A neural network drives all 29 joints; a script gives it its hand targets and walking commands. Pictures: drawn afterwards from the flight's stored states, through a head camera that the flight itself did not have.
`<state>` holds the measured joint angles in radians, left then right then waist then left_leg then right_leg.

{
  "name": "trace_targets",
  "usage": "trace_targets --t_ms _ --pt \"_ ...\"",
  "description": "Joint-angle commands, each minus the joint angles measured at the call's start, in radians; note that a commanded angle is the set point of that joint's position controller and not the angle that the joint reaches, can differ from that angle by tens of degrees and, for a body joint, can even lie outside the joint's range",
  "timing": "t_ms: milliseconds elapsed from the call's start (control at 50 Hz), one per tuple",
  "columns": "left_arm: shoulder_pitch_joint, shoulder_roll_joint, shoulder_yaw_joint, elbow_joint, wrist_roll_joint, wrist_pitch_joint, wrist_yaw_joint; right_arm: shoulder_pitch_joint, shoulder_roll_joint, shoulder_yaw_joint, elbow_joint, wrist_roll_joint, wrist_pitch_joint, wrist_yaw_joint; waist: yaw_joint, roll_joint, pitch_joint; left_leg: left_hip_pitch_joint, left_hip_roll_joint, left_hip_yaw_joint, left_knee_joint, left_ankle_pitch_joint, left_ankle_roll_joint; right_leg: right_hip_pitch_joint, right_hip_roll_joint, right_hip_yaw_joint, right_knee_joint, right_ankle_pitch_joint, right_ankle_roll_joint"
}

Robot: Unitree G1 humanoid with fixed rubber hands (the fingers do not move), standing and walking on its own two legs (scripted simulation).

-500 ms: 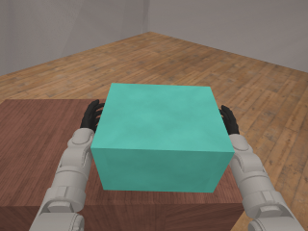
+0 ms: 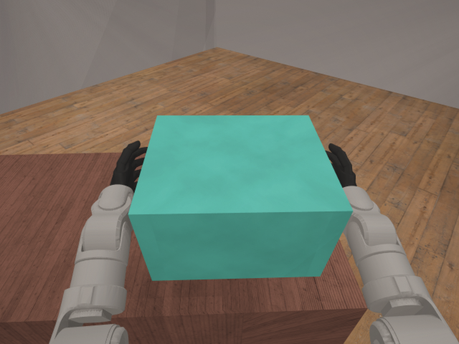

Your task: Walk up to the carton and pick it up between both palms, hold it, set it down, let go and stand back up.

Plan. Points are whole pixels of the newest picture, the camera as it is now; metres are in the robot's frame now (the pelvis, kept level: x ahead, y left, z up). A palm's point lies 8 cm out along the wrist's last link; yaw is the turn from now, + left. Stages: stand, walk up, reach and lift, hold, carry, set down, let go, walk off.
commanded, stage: reach and lift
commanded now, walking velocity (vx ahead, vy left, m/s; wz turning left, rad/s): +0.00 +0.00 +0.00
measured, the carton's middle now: (235, 192) +0.37 +0.00 +0.14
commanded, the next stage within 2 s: hold in 0.76 s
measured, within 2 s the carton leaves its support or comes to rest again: neither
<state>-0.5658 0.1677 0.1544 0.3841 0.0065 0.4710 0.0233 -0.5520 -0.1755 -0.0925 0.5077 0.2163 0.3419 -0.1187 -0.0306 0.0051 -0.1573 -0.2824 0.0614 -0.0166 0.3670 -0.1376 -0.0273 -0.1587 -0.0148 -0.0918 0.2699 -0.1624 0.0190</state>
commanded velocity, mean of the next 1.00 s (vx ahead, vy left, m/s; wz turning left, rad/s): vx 0.00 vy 0.00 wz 0.00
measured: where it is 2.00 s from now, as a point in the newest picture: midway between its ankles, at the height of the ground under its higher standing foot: outside the picture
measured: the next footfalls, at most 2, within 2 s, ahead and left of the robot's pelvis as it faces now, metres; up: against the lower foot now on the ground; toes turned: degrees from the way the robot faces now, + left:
none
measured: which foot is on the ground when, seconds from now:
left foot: down 0.00-1.00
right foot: down 0.00-1.00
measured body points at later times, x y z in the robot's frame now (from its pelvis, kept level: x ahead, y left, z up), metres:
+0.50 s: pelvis -0.01 +0.00 +0.00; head -0.06 +0.02 +0.45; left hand +0.37 +0.20 +0.16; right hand +0.37 -0.18 +0.15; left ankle +0.03 +0.14 -0.75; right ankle -0.02 -0.13 -0.75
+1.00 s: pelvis +0.00 +0.00 +0.00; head -0.05 +0.01 +0.45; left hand +0.37 +0.20 +0.20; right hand +0.37 -0.19 +0.19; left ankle +0.03 +0.14 -0.75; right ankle -0.02 -0.13 -0.75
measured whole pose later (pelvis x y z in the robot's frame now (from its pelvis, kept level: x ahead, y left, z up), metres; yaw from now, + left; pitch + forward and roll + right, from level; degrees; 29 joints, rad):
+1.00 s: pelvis +0.00 +0.00 +0.00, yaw +0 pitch +1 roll -1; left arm -0.55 0.15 0.22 0.18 0.07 0.62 -0.02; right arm -0.57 -0.18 -0.09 0.39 0.26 0.43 -0.13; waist -0.03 0.00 -0.14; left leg -0.23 0.06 -0.02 0.35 -0.13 -0.03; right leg -0.11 -0.01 -0.09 0.26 -0.16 0.02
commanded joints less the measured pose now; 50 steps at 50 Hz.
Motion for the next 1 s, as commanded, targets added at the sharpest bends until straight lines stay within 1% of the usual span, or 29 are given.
trace_targets --t_ms 0,40,80,100,120,180,260,280,320,360,380,420,460,500,520,540,580,600,620,660,700,720,760,780,820,840,880,940,980 --pt "-0.458 -0.606 -0.270 -0.293 -0.001 -0.017 -0.220 -0.747 0.513 0.392 -0.396 0.089 -0.066 0.123 -0.008 -0.012 -0.358 0.322 -0.135 0.002 -0.022 0.418 -0.008 0.234 0.074 0.069 0.009 0.444 0.018" --pt "-0.504 -0.596 -0.253 -0.303 0.017 -0.004 -0.220 -0.729 0.505 0.377 -0.322 0.079 -0.046 0.129 -0.011 0.026 -0.325 0.332 -0.130 0.002 -0.034 0.396 -0.019 0.205 0.073 0.073 0.006 0.399 0.012" --pt "-0.510 -0.563 -0.216 -0.279 0.037 0.007 -0.225 -0.742 0.511 0.368 -0.292 0.072 -0.032 0.138 0.006 0.008 -0.285 0.313 -0.131 -0.001 -0.050 0.345 -0.006 0.199 0.068 0.072 -0.009 0.331 0.011" --pt "-0.515 -0.568 -0.198 -0.244 0.060 0.025 -0.229 -0.733 0.495 0.352 -0.243 0.056 -0.022 0.143 -0.006 0.013 -0.231 0.302 -0.126 0.007 -0.067 0.279 -0.003 0.170 0.067 0.064 -0.017 0.267 0.005" --pt "-0.504 -0.551 -0.184 -0.198 0.072 0.035 -0.236 -0.790 0.495 0.343 -0.260 0.050 -0.027 0.139 0.020 -0.007 -0.207 0.288 -0.125 0.010 -0.073 0.253 0.010 0.163 0.068 0.063 -0.026 0.230 0.006" --pt "-0.565 -0.586 -0.197 -0.193 0.063 0.033 -0.240 -0.817 0.494 0.312 -0.253 0.060 -0.038 0.150 0.001 0.026 -0.194 0.292 -0.121 0.008 -0.095 0.154 0.012 0.116 0.064 0.065 -0.039 0.107 -0.004" --pt "-0.703 -0.633 -0.270 -0.245 -0.003 -0.011 -0.216 -0.948 0.572 0.345 -0.329 0.071 -0.080 0.167 0.013 0.010 -0.285 0.283 -0.124 0.011 -0.082 0.151 0.008 0.093 0.072 0.054 -0.026 0.096 -0.001" --pt "-0.678 -0.657 -0.302 -0.238 -0.015 -0.009 -0.210 -0.945 0.563 0.345 -0.329 0.063 -0.087 0.166 -0.007 0.034 -0.300 0.295 -0.121 0.007 -0.074 0.188 -0.003 0.092 0.071 0.055 -0.024 0.134 -0.008" --pt "-0.681 -0.643 -0.299 -0.213 -0.024 -0.009 -0.203 -0.913 0.544 0.321 -0.301 0.040 -0.079 0.166 -0.032 0.013 -0.263 0.300 -0.114 0.011 -0.088 0.129 -0.001 0.052 0.068 0.046 -0.038 0.088 -0.001" --pt "-0.721 -0.636 -0.272 -0.168 -0.011 -0.010 -0.205 -0.953 0.564 0.325 -0.281 0.040 -0.078 0.170 -0.013 0.002 -0.249 0.283 -0.116 0.013 -0.092 0.087 0.012 0.042 0.059 0.053 -0.041 0.046 0.003" --pt "-0.718 -0.649 -0.292 -0.183 -0.021 -0.008 -0.202 -0.931 0.551 0.312 -0.271 0.039 -0.074 0.173 -0.031 0.018 -0.236 0.277 -0.110 0.012 -0.101 0.082 0.004 0.031 0.064 0.048 -0.038 0.038 -0.008" --pt "-0.689 -0.609 -0.245 -0.151 0.011 0.001 -0.208 -0.890 0.541 0.303 -0.209 0.035 -0.061 0.172 -0.027 -0.006 -0.194 0.262 -0.114 0.012 -0.104 0.058 0.013 0.052 0.061 0.051 -0.047 0.017 -0.005" --pt "-0.723 -0.623 -0.260 -0.171 0.011 0.001 -0.206 -0.919 0.559 0.304 -0.230 0.047 -0.065 0.171 -0.014 0.020 -0.211 0.256 -0.115 0.013 -0.098 0.075 0.012 0.059 0.060 0.055 -0.039 0.029 -0.007" --pt "-0.723 -0.659 -0.311 -0.238 -0.020 -0.002 -0.198 -0.925 0.552 0.335 -0.289 0.079 -0.075 0.169 -0.026 0.028 -0.290 0.292 -0.113 0.004 -0.082 0.168 -0.003 0.073 0.071 0.051 -0.023 0.111 -0.008" --pt "-0.745 -0.652 -0.336 -0.290 -0.029 -0.006 -0.190 -0.898 0.551 0.331 -0.303 0.080 -0.075 0.166 -0.041 0.075 -0.305 0.325 -0.115 0.004 -0.072 0.194 -0.015 0.072 0.062 0.051 -0.026 0.136 -0.003" --pt "-0.740 -0.665 -0.349 -0.310 -0.041 -0.005 -0.183 -0.933 0.551 0.361 -0.349 0.102 -0.083 0.168 -0.013 0.062 -0.365 0.343 -0.118 0.005 -0.058 0.223 -0.016 0.072 0.070 0.044 -0.024 0.134 -0.002" --pt "-0.721 -0.651 -0.333 -0.278 -0.028 0.004 -0.180 -0.929 0.546 0.363 -0.331 0.103 -0.071 0.165 -0.017 0.046 -0.308 0.332 -0.116 0.005 -0.060 0.219 -0.010 0.056 0.070 0.048 -0.031 0.135 -0.001" --pt "-0.726 -0.645 -0.353 -0.347 -0.032 0.001 -0.176 -0.894 0.558 0.385 -0.340 0.116 -0.071 0.162 -0.021 0.073 -0.366 0.359 -0.120 0.002 -0.039 0.297 -0.020 0.091 0.072 0.050 -0.016 0.216 0.000" --pt "-0.645 -0.633 -0.323 -0.258 -0.012 0.027 -0.180 -0.890 0.522 0.379 -0.320 0.104 -0.056 0.159 -0.009 0.060 -0.301 0.350 -0.116 0.007 -0.052 0.279 -0.018 0.080 0.078 0.047 -0.025 0.186 -0.002" --pt "-0.653 -0.601 -0.290 -0.269 0.022 0.040 -0.190 -0.848 0.513 0.365 -0.282 0.102 -0.035 0.152 -0.020 0.068 -0.245 0.314 -0.123 0.003 -0.062 0.246 -0.009 0.092 0.068 0.057 -0.031 0.174 -0.002" --pt "-0.583 -0.566 -0.252 -0.255 0.048 0.065 -0.207 -0.815 0.520 0.384 -0.271 0.111 -0.010 0.145 -0.003 0.026 -0.211 0.312 -0.124 0.011 -0.067 0.243 0.009 0.129 0.063 0.062 -0.036 0.195 0.008" --pt "-0.549 -0.565 -0.235 -0.242 0.053 0.077 -0.212 -0.810 0.494 0.376 -0.294 0.115 -0.002 0.141 -0.002 -0.001 -0.191 0.302 -0.127 0.012 -0.077 0.234 0.011 0.138 0.068 0.050 -0.041 0.178 0.010" --pt "-0.616 -0.580 -0.282 -0.369 0.014 0.072 -0.212 -0.835 0.514 0.397 -0.387 0.138 -0.007 0.136 -0.011 0.022 -0.300 0.345 -0.126 0.007 -0.064 0.304 -0.004 0.167 0.065 0.057 -0.027 0.237 0.004" --pt "-0.575 -0.576 -0.258 -0.337 0.025 0.083 -0.216 -0.841 0.508 0.405 -0.412 0.155 -0.003 0.130 0.003 -0.004 -0.276 0.339 -0.128 0.004 -0.059 0.308 0.007 0.170 0.067 0.060 -0.029 0.249 0.008" --pt "-0.586 -0.578 -0.307 -0.423 -0.010 0.084 -0.206 -0.860 0.509 0.432 -0.524 0.178 -0.002 0.122 0.004 0.022 -0.410 0.371 -0.136 0.006 -0.025 0.396 -0.005 0.209 0.068 0.064 -0.012 0.363 0.015" --pt "-0.626 -0.576 -0.316 -0.395 -0.017 0.083 -0.205 -0.885 0.516 0.423 -0.494 0.165 0.005 0.116 0.000 0.020 -0.363 0.358 -0.138 0.002 -0.034 0.346 -0.005 0.181 0.065 0.068 -0.017 0.311 0.018" --pt "-0.561 -0.562 -0.313 -0.424 -0.023 0.097 -0.210 -0.816 0.495 0.423 -0.507 0.169 0.028 0.109 -0.020 0.017 -0.361 0.380 -0.130 -0.001 -0.025 0.405 -0.013 0.188 0.073 0.068 -0.014 0.371 0.010" --pt "-0.532 -0.519 -0.239 -0.360 0.046 0.133 -0.235 -0.723 0.444 0.364 -0.328 0.128 0.076 0.108 -0.031 0.040 -0.218 0.350 -0.123 0.007 -0.061 0.316 -0.021 0.170 0.063 0.077 -0.033 0.269 0.000" --pt "-0.477 -0.491 -0.192 -0.324 0.079 0.170 -0.267 -0.731 0.426 0.346 -0.333 0.121 0.102 0.108 -0.025 -0.025 -0.150 0.319 -0.114 0.009 -0.087 0.244 0.003 0.174 0.057 0.084 -0.050 0.202 0.002"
